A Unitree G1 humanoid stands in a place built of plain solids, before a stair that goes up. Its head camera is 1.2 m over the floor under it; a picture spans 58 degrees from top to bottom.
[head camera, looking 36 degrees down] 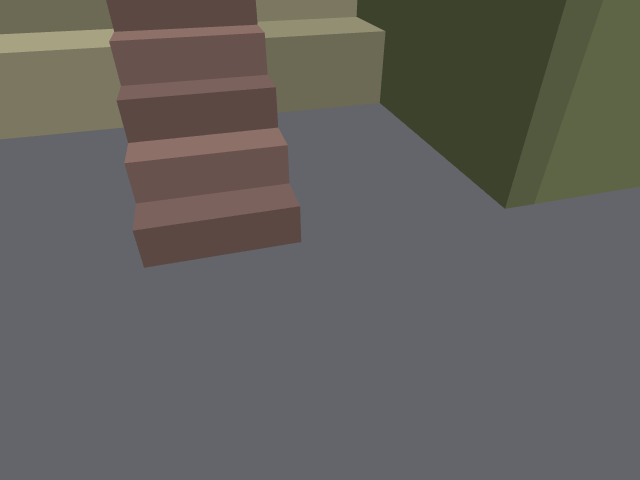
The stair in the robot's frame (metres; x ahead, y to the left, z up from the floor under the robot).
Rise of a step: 0.20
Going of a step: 0.22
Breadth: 0.70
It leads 16 degrees to the left of straight ahead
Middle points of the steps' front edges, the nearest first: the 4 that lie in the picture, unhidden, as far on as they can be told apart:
1.54 0.42 0.20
1.75 0.48 0.39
1.96 0.54 0.59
2.18 0.60 0.78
